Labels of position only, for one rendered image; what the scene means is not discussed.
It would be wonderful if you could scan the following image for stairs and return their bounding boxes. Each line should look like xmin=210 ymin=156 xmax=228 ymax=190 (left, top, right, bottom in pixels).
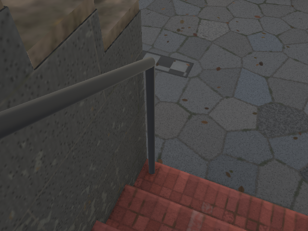
xmin=90 ymin=159 xmax=308 ymax=231

